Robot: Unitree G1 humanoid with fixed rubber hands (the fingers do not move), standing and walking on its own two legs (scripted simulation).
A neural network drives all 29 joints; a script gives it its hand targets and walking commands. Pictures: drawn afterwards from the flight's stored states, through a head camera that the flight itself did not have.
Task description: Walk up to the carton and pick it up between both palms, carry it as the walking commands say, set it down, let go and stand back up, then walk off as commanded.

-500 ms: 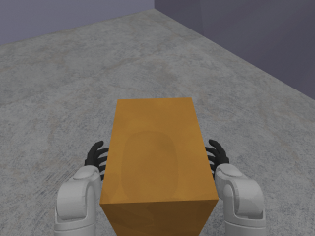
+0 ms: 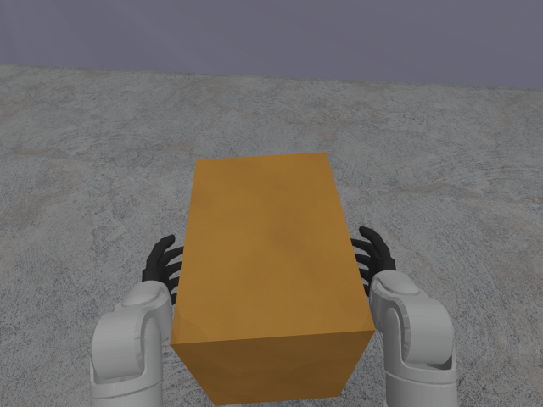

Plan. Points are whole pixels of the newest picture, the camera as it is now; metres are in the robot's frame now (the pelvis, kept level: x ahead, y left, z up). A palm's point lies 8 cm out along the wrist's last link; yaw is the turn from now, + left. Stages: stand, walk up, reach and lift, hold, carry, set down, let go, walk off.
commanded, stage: carry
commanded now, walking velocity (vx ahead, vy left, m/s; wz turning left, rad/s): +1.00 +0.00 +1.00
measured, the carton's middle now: (269, 281) +0.32 +0.03 +0.01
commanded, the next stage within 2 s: none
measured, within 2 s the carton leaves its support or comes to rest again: neither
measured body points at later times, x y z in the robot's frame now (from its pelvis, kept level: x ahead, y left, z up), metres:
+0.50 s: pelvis +0.46 +0.01 +0.01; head +0.48 +0.01 +0.46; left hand +0.63 +0.29 +0.08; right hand +0.79 +0.04 +0.08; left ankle +0.29 +0.00 -0.63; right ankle +0.56 -0.13 -0.72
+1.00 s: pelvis +0.82 +0.28 +0.00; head +0.84 +0.29 +0.45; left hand +0.88 +0.59 +0.05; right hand +1.11 +0.40 +0.04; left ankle +0.70 +0.23 -0.72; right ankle +0.99 +0.21 -0.72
